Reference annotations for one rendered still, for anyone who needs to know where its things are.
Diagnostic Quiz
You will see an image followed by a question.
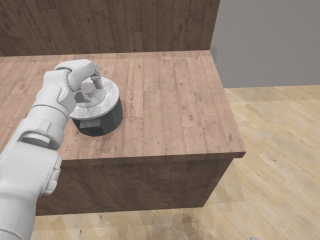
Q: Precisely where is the table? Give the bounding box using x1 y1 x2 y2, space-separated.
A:
0 0 247 216

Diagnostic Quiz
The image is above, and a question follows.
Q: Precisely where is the left robot forearm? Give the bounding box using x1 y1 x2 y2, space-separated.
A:
0 65 82 171

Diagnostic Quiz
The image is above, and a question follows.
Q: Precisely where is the robot left upper arm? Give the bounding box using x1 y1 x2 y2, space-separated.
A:
0 141 63 240

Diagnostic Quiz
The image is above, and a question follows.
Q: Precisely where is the left robot hand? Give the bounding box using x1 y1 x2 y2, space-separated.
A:
53 59 102 103

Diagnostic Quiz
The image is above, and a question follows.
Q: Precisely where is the knob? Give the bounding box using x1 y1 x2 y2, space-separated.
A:
81 82 97 98

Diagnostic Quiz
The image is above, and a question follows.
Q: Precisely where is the pot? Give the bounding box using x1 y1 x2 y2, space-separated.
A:
72 96 123 137

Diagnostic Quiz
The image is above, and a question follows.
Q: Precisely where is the lid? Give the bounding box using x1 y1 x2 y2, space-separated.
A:
69 77 120 121

